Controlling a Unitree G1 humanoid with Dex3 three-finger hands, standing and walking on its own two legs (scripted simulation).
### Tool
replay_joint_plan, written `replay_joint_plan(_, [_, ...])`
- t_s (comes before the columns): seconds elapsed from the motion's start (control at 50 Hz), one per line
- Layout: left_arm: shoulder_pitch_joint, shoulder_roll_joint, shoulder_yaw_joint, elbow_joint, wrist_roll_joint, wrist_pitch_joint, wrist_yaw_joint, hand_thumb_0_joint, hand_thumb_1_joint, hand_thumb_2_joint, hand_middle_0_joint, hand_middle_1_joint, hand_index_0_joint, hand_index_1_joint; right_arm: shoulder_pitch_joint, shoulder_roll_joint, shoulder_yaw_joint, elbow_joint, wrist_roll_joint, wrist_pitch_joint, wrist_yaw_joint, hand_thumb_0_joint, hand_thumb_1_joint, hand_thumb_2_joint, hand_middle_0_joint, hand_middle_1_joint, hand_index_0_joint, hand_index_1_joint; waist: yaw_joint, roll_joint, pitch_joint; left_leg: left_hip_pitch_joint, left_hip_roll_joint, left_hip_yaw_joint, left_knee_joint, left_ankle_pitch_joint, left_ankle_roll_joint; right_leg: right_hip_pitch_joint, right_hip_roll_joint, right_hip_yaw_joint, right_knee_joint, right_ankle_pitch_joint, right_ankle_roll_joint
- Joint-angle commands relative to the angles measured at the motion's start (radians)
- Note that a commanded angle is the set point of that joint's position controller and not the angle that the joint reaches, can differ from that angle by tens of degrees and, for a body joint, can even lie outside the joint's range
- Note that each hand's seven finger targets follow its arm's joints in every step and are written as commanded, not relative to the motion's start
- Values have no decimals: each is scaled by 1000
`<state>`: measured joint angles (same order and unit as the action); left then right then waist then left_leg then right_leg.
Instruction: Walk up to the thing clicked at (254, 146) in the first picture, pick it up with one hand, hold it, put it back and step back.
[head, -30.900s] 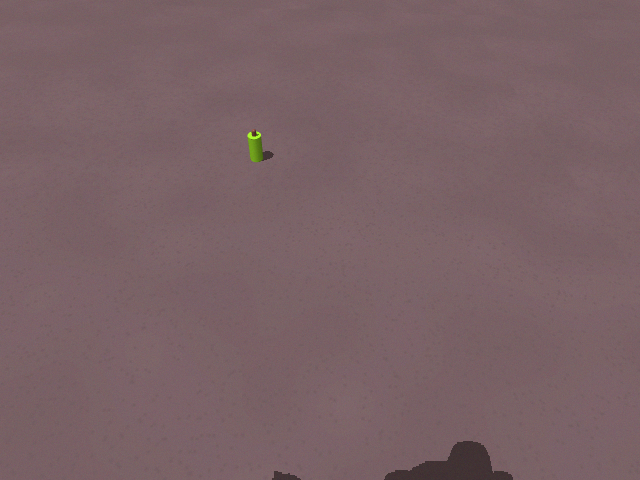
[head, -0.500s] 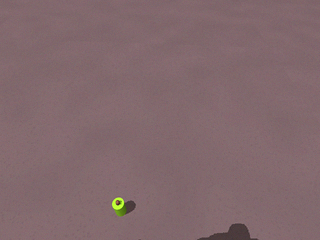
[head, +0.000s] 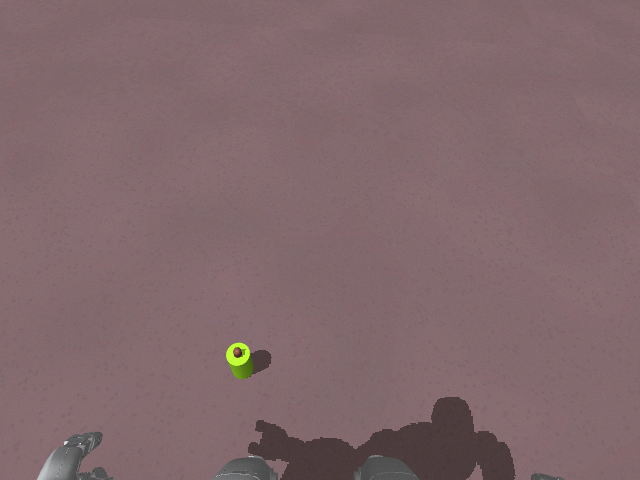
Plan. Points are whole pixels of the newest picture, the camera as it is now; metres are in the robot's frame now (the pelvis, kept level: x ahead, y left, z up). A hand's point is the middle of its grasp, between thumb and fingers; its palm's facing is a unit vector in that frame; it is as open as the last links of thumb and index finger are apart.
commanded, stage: step back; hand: left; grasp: from the side
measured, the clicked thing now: (240, 359) +0.46 +0.18 -0.67
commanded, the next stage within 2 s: none
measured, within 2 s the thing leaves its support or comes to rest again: neither
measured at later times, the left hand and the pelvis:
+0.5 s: hand out of the picture -0.04 +0.25 -0.14, palm faces -0.09 -0.91 -0.40, open 7.4 cm; pelvis -0.13 -0.01 +0.00, yaw -5 degrees
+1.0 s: hand out of the picture -0.14 +0.26 -0.14, palm faces +0.01 -0.94 -0.34, open 7.4 cm; pelvis -0.27 +0.00 +0.01, yaw +1 degrees
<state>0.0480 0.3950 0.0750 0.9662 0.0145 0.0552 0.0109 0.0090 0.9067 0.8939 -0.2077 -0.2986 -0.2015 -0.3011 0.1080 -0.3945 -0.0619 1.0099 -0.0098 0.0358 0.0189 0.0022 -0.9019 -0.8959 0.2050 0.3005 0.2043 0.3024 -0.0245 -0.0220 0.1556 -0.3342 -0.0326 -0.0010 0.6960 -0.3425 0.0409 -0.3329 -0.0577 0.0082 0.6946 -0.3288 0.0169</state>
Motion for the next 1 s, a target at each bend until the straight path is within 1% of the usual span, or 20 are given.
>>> replay_joint_plan(0.0, [8,149,34,-112,-2,-7,33,0,900,900,-200,-300,-200,-300,49,-322,-67,-79,-22,-32,-24,0,-900,-900,200,300,200,300,-4,206,-190,156,392,-520,-357,618,168,-148,168,173,393,-340,-54])
replay_joint_plan(0.08, [94,171,36,-85,-17,1,28,0,900,900,-200,-300,-200,-300,-57,-227,-52,-135,-32,-36,-45,0,-900,-900,200,300,200,300,62,174,-202,174,257,-266,-312,527,115,-148,151,205,522,-174,-50])
replay_joint_plan(0.24, [89,162,46,-149,-1,-14,18,0,900,900,-200,-300,-200,-300,54,-209,-58,-164,-18,-33,-50,0,-900,-900,200,300,200,300,-19,144,-231,332,303,-249,-256,512,212,-157,112,141,325,-202,20])
replay_joint_plan(0.32, [168,166,53,-123,1,-17,7,0,900,900,-200,-300,-200,-300,19,-240,-62,-196,-23,-21,-44,0,-900,-900,200,300,200,300,-2,179,-254,224,301,-224,-272,336,187,-2,75,55,106,-167,2])
replay_joint_plan(0.4, [333,163,68,-61,9,-16,-12,0,900,900,-200,-300,-200,-300,-49,-258,-67,-212,-19,-1,-34,0,-900,-900,200,300,200,300,60,176,-260,4,261,-197,-296,12,96,220,73,5,-170,-1,-62])
replay_joint_plan(0.42, [336,194,79,-69,21,-21,-12,0,900,900,-200,-300,-200,-300,-38,-227,-60,-212,-11,2,-31,0,-900,-900,200,300,200,300,65,83,-239,-86,197,-155,-199,-71,36,228,7,146,-242,-73,-104])
replay_joint_plan(0.44, [281,253,95,-107,30,-26,-13,0,900,900,-200,-300,-200,-300,-29,-173,-44,-219,-4,1,-31,0,-900,-900,200,300,200,300,58,-135,-159,-247,36,-71,24,-181,-34,174,-168,450,-373,-184,-183])
replay_joint_plan(0.46, [156,355,109,-165,37,-23,-10,0,900,900,-200,-300,-200,-300,-81,-178,-55,-224,-7,3,-44,0,-900,-900,200,300,200,300,92,-279,-75,-167,-76,-77,312,-241,-62,-135,-350,621,-493,-246,-329])
replay_joint_plan(0.48, [58,337,108,-203,36,-29,-3,0,900,900,-200,-300,-200,-300,-49,-214,-68,-205,-13,2,-50,0,-900,-900,200,300,200,300,53,-239,-6,-121,-36,-153,444,-201,-64,-248,-362,618,-507,-250,-338])
replay_joint_plan(0.52, [-20,237,80,-231,30,-42,3,0,900,900,-200,-300,-200,-300,36,-203,-59,-160,3,1,-40,0,-900,-900,200,300,200,300,-12,-107,-2,-111,-104,-190,509,-77,-54,-182,-178,308,-420,58,-226])
replay_joint_plan(0.56, [-37,198,80,-230,26,-43,7,0,900,900,-200,-300,-200,-300,105,-161,-37,-143,9,-7,-46,0,-900,-900,200,300,200,300,-41,-121,-59,-143,-130,-171,516,-32,-52,-60,-98,160,-364,229,-146])
replay_joint_plan(0.68, [172,169,77,-231,24,-36,23,0,900,900,-200,-300,-200,-300,46,-157,-21,-198,1,-28,-58,0,-900,-900,200,300,200,300,94,-139,-199,-244,-41,-108,218,-196,-75,417,-195,213,-202,544,-242])
replay_joint_plan(0.74, [146,193,71,-249,17,-24,21,0,900,900,-200,-300,-200,-300,103,-152,-25,-186,-3,-32,-55,0,-900,-900,200,300,200,300,74,-175,-236,-86,8,-47,-46,-138,-48,370,-199,199,-131,613,-218])
replay_joint_plan(0.8, [92,199,54,-277,1,-6,13,0,900,900,-200,-300,-200,-300,188,-178,-44,-150,-14,-33,-49,0,-900,-900,200,300,200,300,14,-88,-241,136,27,-40,-301,214,-22,168,-137,146,-53,424,-130])
replay_joint_plan(0.82, [102,171,49,-287,-2,-5,9,0,900,900,-200,-300,-200,-300,169,-239,-62,-162,-24,-35,-47,0,-900,-900,200,300,200,300,26,74,-263,210,183,-249,-305,341,31,40,-45,83,36,231,-81])
replay_joint_plan(0.84, [83,144,46,-288,-9,-5,12,0,900,900,-200,-300,-200,-300,117,-309,-74,-180,-34,-31,-41,0,-900,-900,200,300,200,300,29,236,-222,233,343,-443,-332,475,133,-141,118,-9,187,-175,-40])
replay_joint_plan(0.86, [9,176,67,-300,3,-7,26,0,900,900,-200,-300,-200,-300,103,-372,-84,-201,-33,-30,-39,0,-900,-900,200,300,200,300,-41,298,-186,56,443,-540,-360,491,270,-98,130,109,377,-351,-22])
replay_joint_plan(0.88, [1,194,68,-281,9,-6,27,0,900,900,-200,-300,-200,-300,62,-332,-80,-200,-33,-37,-48,0,-900,-900,200,300,200,300,-22,233,-137,-5,445,-521,-360,483,281,-82,110,171,496,-315,-28])
replay_joint_plan(0.94, [117,169,64,-230,-15,-6,17,0,900,900,-200,-300,-200,-300,-28,-225,-44,-227,-31,-38,-57,0,-900,-900,200,300,200,300,62,126,-145,98,260,-212,-264,587,167,-164,167,181,588,-177,-41])
replay_joint_plan(0.98, [124,170,68,-222,-6,-7,16,0,900,900,-200,-300,-200,-300,0,-215,-47,-223,-25,-38,-53,0,-900,-900,200,300,200,300,43,142,-147,149,257,-220,-253,522,172,-170,161,158,557,-163,-19])
